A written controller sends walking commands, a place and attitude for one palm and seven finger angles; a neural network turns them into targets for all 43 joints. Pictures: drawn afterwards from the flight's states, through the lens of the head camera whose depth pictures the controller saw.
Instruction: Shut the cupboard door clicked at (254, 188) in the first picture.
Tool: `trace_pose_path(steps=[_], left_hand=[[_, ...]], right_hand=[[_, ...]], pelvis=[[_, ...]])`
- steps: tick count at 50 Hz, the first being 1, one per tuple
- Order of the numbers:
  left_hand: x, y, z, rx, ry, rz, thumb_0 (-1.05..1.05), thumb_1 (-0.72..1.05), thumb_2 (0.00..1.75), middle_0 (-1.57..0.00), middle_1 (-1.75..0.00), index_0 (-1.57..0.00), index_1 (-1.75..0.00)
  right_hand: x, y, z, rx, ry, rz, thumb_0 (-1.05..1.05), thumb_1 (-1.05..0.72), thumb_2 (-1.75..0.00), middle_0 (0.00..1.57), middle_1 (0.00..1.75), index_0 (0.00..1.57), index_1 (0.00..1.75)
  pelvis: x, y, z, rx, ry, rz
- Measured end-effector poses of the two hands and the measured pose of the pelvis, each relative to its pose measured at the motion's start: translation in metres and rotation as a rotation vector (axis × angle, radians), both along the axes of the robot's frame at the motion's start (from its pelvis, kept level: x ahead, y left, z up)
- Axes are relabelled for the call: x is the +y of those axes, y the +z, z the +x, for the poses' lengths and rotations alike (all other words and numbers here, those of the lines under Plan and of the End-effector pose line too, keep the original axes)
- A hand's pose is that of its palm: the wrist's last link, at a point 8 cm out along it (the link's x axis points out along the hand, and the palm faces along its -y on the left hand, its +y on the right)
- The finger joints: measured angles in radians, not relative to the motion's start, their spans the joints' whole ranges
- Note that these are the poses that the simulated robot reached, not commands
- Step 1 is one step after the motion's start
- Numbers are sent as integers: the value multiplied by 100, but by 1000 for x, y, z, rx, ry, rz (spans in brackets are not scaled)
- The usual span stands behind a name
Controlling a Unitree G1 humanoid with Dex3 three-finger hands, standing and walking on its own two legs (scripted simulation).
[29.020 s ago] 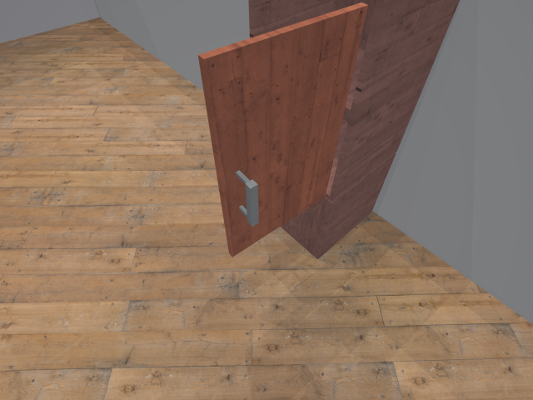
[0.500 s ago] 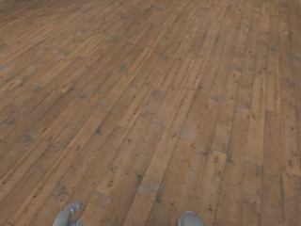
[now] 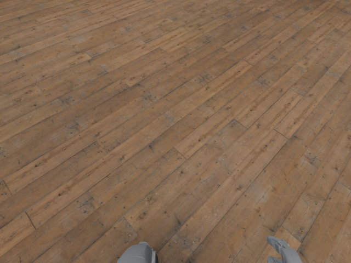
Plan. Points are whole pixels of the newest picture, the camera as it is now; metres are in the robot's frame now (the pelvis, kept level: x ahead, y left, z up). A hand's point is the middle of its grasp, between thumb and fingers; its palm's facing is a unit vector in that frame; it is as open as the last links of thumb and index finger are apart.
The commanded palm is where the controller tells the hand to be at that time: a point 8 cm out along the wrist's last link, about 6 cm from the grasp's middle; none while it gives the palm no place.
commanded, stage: turn to face it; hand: left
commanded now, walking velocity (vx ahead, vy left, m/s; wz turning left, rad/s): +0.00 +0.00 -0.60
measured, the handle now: out of the picture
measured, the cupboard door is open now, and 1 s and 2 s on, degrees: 57 57 57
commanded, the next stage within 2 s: none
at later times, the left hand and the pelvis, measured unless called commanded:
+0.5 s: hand out of the picture +0.13 +0.15 -0.15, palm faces -0.11 -0.97 -0.20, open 7.4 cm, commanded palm none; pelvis +0.06 -0.02 +0.02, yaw -11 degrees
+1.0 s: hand (128, 189) +0.30 +0.15 -0.13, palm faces -0.45 -0.86 -0.25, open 7.4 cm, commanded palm none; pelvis +0.09 +0.01 +0.03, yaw -29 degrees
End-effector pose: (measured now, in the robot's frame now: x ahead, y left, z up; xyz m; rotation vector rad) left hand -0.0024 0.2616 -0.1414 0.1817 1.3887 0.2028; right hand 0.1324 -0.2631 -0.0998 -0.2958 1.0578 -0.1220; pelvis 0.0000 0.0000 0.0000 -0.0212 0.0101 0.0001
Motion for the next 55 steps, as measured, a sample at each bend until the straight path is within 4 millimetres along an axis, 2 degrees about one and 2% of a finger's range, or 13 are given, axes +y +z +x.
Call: trace_pose_path(steps=[2,5,8,12,17,23,27,31,35,39,43,49,55], left_hand=[[9,0,4,13,22,16,1,91,90,-20,-30,-20,-30],[14,8,22,-17,31,18,1,91,90,-19,-30,-20,-30],[10,17,41,-55,23,5,1,91,90,-19,-30,-19,-30],[-6,23,61,-68,0,-24,1,91,90,-19,-30,-19,-30],[-32,24,85,-49,-56,-58,0,91,90,-19,-30,-20,-30],[-60,20,119,-60,-145,-52,0,90,90,-20,-30,-20,-30],[-64,26,138,-68,-181,-43,1,91,90,-20,-30,-20,-30],[-58,29,160,-72,-232,-37,1,90,90,-20,-30,-20,-30],[-44,26,188,-83,-287,-33,1,90,90,-20,-30,-20,-30],[-29,14,224,-104,-343,-36,1,90,90,-20,-30,-20,-30],[-29,23,264,-146,-426,-34,1,91,90,-20,-30,-20,-30],[-58,44,312,-229,-551,-49,1,91,90,-19,-30,-19,-30],[-108,47,336,-303,-686,-46,1,91,90,-19,-30,-19,-30]], right_hand=[[8,5,18,-23,30,-15,0,-91,-89,19,30,20,30],[19,13,32,-30,46,-21,0,-91,-89,20,30,20,30],[31,16,36,-24,42,2,0,-91,-89,20,30,20,30],[45,12,32,1,5,60,0,-91,-89,20,30,20,30],[44,-5,10,55,-101,127,0,-91,-89,20,30,20,30],[6,-29,-27,127,-264,129,-1,-92,-89,20,30,21,30],[-13,-21,-49,186,-328,82,0,-92,-89,20,30,20,30],[-22,-8,-59,185,-378,45,0,-92,-89,20,30,20,30],[-20,2,-56,145,-417,15,0,-92,-89,20,30,20,30],[-8,3,-55,86,-446,-17,0,-91,-89,20,30,20,30],[9,9,-69,90,-475,-5,0,-91,-89,20,30,20,30],[22,5,-101,128,-561,45,0,-91,-89,20,30,20,30],[13,-21,-143,146,-678,99,0,-91,-89,20,30,21,30]], pelvis=[[3,2,5,-5,8,-3],[6,10,13,-6,15,-8],[7,19,23,-8,8,-5],[6,25,38,-11,-21,-1],[-4,24,52,-17,-88,6],[-20,12,63,-6,-168,16],[-21,19,67,1,-207,18],[-18,24,74,5,-249,26],[-9,23,81,5,-298,27],[6,14,90,5,-353,13],[10,20,90,-10,-411,-1],[9,26,90,-11,-494,-23],[-9,11,84,-14,-574,8]])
